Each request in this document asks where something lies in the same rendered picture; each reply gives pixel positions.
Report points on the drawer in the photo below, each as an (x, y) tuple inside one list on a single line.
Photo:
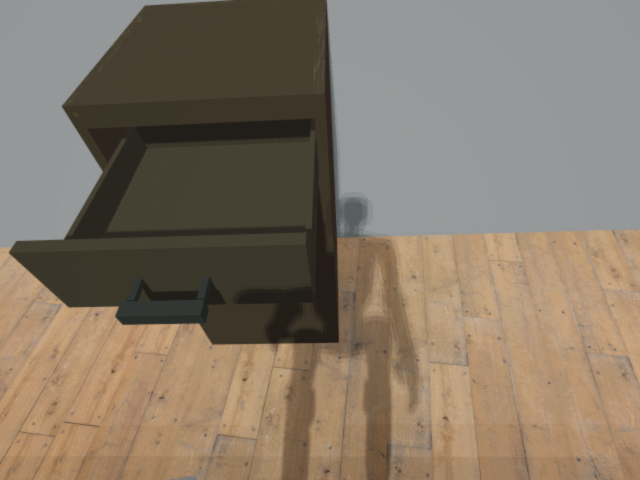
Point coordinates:
[(235, 201)]

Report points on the handle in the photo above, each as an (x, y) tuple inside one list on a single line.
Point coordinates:
[(134, 312)]

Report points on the cabinet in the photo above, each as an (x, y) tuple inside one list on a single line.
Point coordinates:
[(218, 62)]

